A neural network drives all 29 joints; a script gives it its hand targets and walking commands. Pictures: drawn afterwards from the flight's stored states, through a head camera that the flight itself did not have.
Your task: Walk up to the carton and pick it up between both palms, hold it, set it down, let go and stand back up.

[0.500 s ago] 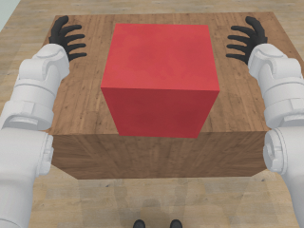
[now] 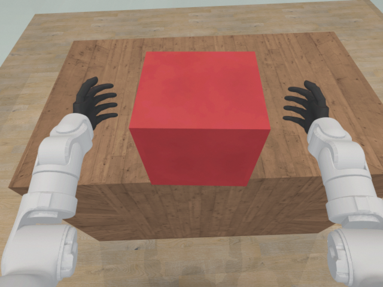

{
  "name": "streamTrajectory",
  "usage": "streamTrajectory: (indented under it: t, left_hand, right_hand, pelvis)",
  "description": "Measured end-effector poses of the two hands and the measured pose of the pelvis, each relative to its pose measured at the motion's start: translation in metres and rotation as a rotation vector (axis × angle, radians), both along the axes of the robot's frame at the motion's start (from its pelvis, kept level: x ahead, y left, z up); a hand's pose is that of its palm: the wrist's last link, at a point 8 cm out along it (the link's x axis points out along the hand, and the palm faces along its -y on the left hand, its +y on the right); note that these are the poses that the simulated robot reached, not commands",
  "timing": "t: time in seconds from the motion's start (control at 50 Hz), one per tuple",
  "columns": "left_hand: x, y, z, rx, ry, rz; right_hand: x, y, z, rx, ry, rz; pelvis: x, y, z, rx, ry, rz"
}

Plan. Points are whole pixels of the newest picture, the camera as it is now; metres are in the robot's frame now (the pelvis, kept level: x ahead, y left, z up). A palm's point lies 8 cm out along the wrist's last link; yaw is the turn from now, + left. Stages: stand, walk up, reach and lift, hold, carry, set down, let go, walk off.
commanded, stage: set down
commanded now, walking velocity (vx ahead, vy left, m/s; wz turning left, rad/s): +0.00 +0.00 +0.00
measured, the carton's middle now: (199, 123) +0.48 +0.02 +0.02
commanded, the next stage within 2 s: let go in 1.16 s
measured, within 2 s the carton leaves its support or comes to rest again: neither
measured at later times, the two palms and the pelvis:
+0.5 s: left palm (80, 169) +0.32 +0.25 +0.07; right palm (318, 165) +0.35 -0.22 +0.06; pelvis +0.01 +0.01 +0.00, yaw -1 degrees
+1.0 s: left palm (80, 202) +0.27 +0.25 +0.02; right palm (315, 204) +0.29 -0.22 +0.02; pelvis +0.02 +0.00 +0.00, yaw -1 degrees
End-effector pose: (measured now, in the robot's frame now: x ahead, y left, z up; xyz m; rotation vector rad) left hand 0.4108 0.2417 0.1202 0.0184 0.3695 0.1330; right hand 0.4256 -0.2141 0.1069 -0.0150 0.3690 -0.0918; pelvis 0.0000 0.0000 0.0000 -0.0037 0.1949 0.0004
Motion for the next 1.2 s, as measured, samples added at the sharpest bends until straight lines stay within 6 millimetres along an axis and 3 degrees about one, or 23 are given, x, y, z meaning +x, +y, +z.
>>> streamTrajectory:
  t: [0.12, 0.24, 0.36, 0.5, 0.78, 1.04, 1.2]
  left_hand:
    - [-0.011, -0.005, -0.005, -0.01, -0.011, -0.01]
    - [-0.03, -0.002, -0.011, -0.008, -0.016, -0.014]
    - [-0.059, 0.004, -0.025, -0.005, 0.002, -0.008]
    - [-0.091, 0.004, -0.052, -0.014, 0.026, 0.003]
    - [-0.097, -0.004, -0.082, 0.005, -0.018, 0.005]
    - [-0.15, 0.008, -0.101, 0.012, -0.043, 0.048]
    - [-0.172, -0.002, -0.126, 0.004, -0.022, 0.043]
  right_hand:
    - [-0.007, 0.012, -0.007, 0.0, -0.003, 0.019]
    - [-0.019, 0.011, -0.009, -0.012, -0.017, 0.014]
    - [-0.043, 0.001, -0.018, -0.022, -0.016, 0.007]
    - [-0.078, -0.006, -0.044, -0.012, 0.009, 0.013]
    - [-0.102, 0.001, -0.083, 0.009, -0.006, 0.052]
    - [-0.146, -0.005, -0.094, -0.006, -0.033, 0.042]
    - [-0.17, -0.004, -0.119, 0.01, 0.015, 0.02]
  pelvis:
    - [0.003, 0.003, 0.0, -0.002, -0.016, 0.0]
    - [0.008, 0.005, 0.001, -0.004, -0.051, 0.001]
    - [0.012, 0.007, 0.001, -0.006, -0.099, -0.003]
    - [0.011, 0.008, 0.0, -0.008, -0.126, -0.013]
    - [0.002, 0.004, -0.004, -0.003, -0.09, -0.021]
    - [0.016, 0.001, -0.002, -0.009, -0.154, -0.015]
    - [0.013, -0.001, -0.005, -0.008, -0.181, -0.01]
